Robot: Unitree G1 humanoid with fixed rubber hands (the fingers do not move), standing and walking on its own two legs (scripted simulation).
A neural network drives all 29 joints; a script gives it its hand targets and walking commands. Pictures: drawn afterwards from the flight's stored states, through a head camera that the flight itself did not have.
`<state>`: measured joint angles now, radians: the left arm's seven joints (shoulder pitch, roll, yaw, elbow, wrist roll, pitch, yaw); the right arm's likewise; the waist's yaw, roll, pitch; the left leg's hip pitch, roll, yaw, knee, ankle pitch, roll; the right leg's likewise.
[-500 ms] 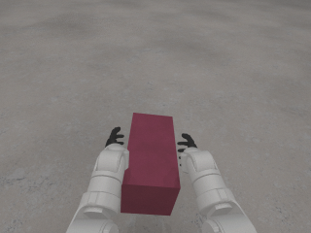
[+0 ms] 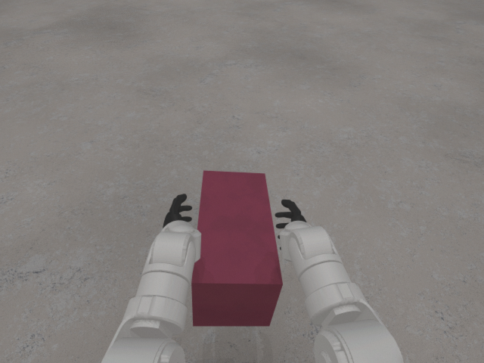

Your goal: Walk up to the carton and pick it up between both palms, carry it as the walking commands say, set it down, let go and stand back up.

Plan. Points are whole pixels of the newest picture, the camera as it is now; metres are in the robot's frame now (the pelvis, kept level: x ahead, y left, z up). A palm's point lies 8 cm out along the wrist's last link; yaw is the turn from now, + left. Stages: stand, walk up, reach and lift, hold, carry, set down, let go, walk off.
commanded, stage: carry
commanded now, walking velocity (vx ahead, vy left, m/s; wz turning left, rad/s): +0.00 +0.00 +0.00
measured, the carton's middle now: (233, 240) +0.37 +0.02 -0.06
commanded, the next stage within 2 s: hold in 0.08 s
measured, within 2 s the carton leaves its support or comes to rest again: neither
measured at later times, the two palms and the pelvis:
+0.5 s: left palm (141, 265) +0.27 +0.17 +0.03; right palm (271, 261) +0.28 -0.05 +0.01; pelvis -0.04 +0.02 -0.01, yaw -1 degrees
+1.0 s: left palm (140, 274) +0.29 +0.19 -0.03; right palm (263, 269) +0.30 -0.04 -0.04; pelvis -0.09 +0.07 -0.04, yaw +3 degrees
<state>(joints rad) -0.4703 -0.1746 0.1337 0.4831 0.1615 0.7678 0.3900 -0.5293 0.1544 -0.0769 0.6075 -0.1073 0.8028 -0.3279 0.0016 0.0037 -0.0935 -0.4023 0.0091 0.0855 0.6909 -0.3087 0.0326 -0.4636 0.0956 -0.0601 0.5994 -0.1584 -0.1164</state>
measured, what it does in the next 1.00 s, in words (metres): shifts its weight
